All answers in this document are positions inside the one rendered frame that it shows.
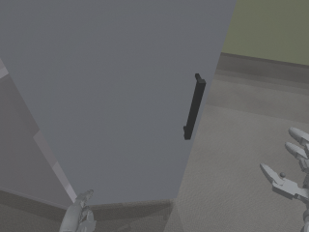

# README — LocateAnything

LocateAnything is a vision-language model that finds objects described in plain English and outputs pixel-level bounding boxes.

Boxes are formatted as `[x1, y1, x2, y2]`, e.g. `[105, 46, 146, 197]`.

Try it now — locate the handle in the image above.
[183, 73, 207, 140]

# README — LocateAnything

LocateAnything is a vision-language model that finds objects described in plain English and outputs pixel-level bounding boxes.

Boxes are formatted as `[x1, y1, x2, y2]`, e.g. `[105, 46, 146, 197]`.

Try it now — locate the right robot hand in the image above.
[260, 127, 309, 210]

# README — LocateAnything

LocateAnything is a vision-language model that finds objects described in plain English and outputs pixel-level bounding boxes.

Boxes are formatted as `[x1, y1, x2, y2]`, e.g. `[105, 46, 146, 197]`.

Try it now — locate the fridge door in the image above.
[0, 0, 237, 206]

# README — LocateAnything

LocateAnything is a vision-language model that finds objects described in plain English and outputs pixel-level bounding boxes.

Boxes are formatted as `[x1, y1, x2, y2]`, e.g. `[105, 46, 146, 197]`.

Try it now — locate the left robot hand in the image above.
[59, 189, 97, 232]

